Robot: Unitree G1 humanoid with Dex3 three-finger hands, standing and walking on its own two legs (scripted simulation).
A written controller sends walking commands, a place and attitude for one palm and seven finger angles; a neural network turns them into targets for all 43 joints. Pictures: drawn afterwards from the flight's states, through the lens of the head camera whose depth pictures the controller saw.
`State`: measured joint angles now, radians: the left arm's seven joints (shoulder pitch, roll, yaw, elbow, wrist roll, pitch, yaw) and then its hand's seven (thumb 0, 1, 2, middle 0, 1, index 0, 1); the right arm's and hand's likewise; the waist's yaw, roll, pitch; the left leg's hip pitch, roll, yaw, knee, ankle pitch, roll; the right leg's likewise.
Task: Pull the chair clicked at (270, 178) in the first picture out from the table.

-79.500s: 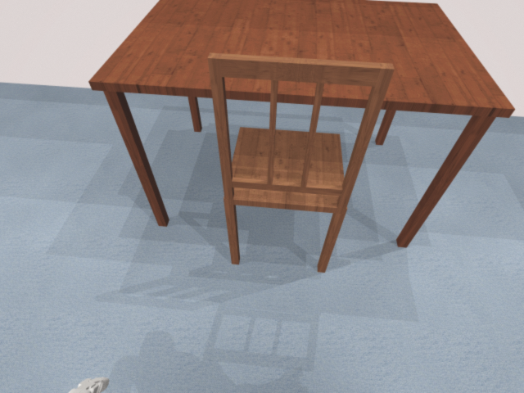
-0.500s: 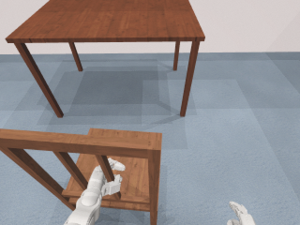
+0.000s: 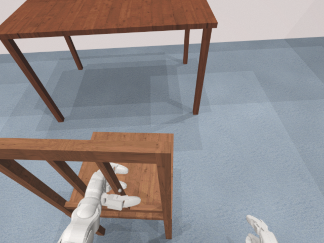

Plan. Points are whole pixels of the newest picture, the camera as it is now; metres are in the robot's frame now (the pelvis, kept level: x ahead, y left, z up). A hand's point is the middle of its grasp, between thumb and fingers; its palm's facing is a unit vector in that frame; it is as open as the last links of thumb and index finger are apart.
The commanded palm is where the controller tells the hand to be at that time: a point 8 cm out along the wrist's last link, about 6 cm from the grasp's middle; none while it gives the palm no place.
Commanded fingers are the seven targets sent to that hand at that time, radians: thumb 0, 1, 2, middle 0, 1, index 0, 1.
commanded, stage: open the thumb and straighten the fingers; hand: left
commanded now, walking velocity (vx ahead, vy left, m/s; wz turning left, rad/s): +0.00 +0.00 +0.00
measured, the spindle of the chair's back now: (80, 186) +0.28 +0.24 -0.05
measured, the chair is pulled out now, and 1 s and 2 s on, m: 0.70 0.70 0.70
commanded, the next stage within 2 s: draw the fingers out of the gap in 0.40 s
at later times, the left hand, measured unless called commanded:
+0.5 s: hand (116, 191) +0.27 +0.13 -0.04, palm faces -0.04 -0.99 -0.16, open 17.3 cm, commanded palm +0.25 +0.19 -0.02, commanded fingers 0.00 -0.55 0.20 0.00 0.00 0.00 0.00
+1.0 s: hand (111, 224) +0.19 +0.13 -0.04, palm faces -0.02 -0.99 -0.17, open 17.5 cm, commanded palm +0.16 +0.18 -0.02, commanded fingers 0.00 -0.55 0.20 0.00 0.00 0.00 0.00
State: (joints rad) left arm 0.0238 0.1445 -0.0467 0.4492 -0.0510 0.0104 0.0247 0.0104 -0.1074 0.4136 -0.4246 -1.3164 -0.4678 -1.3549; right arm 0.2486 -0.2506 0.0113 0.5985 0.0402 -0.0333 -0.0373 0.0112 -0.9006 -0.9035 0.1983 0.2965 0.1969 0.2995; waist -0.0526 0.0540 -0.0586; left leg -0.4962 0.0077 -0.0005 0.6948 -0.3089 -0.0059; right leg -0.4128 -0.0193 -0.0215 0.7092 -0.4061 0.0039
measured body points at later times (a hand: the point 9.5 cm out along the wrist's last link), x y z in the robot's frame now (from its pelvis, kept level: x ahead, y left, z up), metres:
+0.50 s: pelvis +0.02 +0.00 -0.01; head +0.05 -0.02 +0.43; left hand +0.26 +0.18 -0.03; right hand +0.18 -0.25 -0.11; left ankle +0.02 +0.12 -0.72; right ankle -0.03 -0.12 -0.72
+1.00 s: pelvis +0.01 +0.00 -0.03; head +0.04 -0.02 +0.42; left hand +0.18 +0.18 -0.03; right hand +0.19 -0.23 -0.10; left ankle +0.02 +0.12 -0.72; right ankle -0.03 -0.12 -0.72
